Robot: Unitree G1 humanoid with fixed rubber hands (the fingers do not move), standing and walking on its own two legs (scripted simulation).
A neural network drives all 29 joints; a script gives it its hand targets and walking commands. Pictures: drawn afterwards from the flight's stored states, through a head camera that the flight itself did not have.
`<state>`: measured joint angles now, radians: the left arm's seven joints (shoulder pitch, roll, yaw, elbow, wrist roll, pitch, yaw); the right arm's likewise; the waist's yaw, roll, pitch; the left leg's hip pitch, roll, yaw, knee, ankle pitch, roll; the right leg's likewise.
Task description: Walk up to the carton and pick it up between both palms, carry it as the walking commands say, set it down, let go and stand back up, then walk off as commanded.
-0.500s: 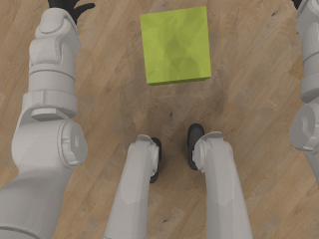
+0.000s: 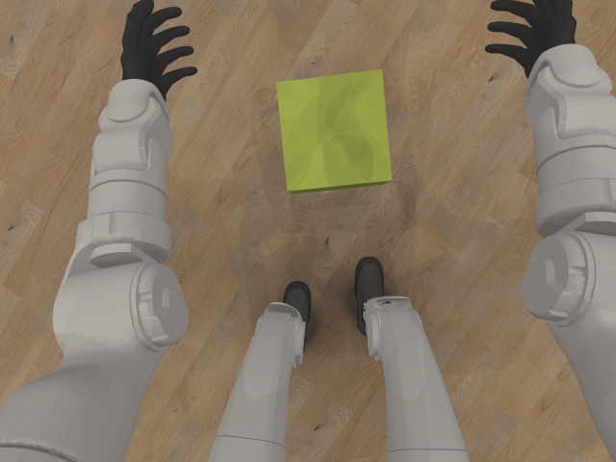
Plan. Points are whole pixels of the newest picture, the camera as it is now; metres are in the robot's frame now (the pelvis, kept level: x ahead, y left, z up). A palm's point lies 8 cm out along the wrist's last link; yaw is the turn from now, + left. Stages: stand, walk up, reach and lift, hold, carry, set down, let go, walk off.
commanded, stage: let go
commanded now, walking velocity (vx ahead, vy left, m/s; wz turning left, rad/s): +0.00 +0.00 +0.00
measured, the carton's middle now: (333, 137) +0.54 +0.00 -0.60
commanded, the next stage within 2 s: stand in 1.22 s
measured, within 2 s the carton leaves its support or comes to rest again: neither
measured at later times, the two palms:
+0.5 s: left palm (68, 224) +0.36 +0.24 -0.02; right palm (603, 212) +0.36 -0.22 -0.03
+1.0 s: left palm (58, 381) +0.24 +0.22 +0.03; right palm out of the picture +0.23 -0.24 +0.03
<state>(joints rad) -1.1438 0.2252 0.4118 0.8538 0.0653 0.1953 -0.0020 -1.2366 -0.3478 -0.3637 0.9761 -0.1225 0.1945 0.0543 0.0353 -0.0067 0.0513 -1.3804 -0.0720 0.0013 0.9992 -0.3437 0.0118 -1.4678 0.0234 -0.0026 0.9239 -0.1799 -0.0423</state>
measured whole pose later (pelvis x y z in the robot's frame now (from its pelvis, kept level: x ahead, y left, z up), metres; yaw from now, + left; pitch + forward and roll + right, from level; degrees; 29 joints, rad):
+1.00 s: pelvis +0.08 +0.00 +0.10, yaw -1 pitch -3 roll +0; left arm 0.24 0.21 0.01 0.40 0.01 0.10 -0.08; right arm 0.25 -0.22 -0.03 0.39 0.00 0.10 0.06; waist 0.00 0.01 0.10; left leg -0.10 -0.03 -0.05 0.47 -0.32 0.02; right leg -0.20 0.06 -0.02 0.45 -0.20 -0.05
